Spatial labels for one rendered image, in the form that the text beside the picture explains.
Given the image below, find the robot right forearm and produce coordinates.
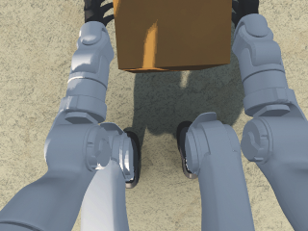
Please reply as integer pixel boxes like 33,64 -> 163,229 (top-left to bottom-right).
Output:
232,13 -> 308,123

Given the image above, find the left robot hand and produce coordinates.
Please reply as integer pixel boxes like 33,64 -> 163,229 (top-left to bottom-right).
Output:
84,0 -> 115,27

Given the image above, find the robot left upper arm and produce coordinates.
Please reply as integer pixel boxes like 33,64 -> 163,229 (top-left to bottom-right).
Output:
0,123 -> 112,231

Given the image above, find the carton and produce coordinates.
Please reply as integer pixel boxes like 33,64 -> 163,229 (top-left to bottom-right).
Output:
113,0 -> 232,73

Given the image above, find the robot left forearm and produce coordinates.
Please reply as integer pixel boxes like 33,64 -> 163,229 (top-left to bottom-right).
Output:
43,21 -> 115,161

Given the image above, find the left robot shin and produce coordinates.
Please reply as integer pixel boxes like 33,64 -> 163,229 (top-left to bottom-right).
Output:
100,122 -> 135,182

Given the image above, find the right robot hand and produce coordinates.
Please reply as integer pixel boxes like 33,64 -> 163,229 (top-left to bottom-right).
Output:
231,0 -> 260,29

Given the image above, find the robot right upper arm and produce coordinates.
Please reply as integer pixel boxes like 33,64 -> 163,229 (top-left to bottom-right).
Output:
240,116 -> 308,231

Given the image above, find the robot left foot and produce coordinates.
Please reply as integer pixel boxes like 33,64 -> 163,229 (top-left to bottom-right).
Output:
125,131 -> 141,189

